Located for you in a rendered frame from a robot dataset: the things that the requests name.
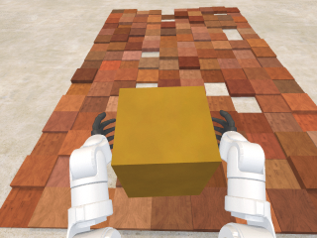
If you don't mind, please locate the right robot hand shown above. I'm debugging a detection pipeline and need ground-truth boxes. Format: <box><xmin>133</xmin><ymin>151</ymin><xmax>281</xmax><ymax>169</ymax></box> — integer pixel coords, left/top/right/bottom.
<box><xmin>211</xmin><ymin>110</ymin><xmax>237</xmax><ymax>148</ymax></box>

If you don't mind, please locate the robot right forearm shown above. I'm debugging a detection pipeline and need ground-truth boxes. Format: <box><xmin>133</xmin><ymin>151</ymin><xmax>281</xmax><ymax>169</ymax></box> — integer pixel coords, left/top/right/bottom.
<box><xmin>219</xmin><ymin>131</ymin><xmax>276</xmax><ymax>238</ymax></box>

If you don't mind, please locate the robot left forearm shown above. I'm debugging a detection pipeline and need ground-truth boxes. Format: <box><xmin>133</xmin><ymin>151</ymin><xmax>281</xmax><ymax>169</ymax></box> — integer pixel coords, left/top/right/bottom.
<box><xmin>66</xmin><ymin>134</ymin><xmax>113</xmax><ymax>238</ymax></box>

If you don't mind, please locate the right robot upper arm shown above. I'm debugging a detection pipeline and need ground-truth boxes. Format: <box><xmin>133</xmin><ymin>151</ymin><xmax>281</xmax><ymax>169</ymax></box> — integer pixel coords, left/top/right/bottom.
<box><xmin>218</xmin><ymin>222</ymin><xmax>273</xmax><ymax>238</ymax></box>

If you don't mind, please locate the left robot upper arm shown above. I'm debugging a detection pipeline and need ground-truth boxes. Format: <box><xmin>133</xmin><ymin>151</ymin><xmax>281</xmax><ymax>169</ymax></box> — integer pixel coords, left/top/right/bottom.
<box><xmin>72</xmin><ymin>227</ymin><xmax>122</xmax><ymax>238</ymax></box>

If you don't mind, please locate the carton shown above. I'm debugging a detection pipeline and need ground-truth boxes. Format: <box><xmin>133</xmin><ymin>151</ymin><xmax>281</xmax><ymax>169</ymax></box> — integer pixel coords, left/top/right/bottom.
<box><xmin>111</xmin><ymin>85</ymin><xmax>222</xmax><ymax>198</ymax></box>

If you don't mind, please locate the left robot hand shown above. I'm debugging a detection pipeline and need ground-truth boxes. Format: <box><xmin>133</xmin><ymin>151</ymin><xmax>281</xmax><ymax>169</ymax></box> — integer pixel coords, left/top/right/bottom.
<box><xmin>91</xmin><ymin>112</ymin><xmax>116</xmax><ymax>149</ymax></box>

